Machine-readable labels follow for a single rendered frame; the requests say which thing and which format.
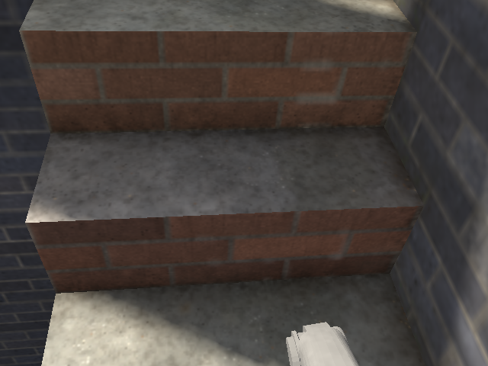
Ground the right robot shin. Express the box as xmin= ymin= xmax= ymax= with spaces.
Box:
xmin=332 ymin=326 xmax=348 ymax=342

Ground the robot right thigh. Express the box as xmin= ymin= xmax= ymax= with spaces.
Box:
xmin=286 ymin=322 xmax=359 ymax=366

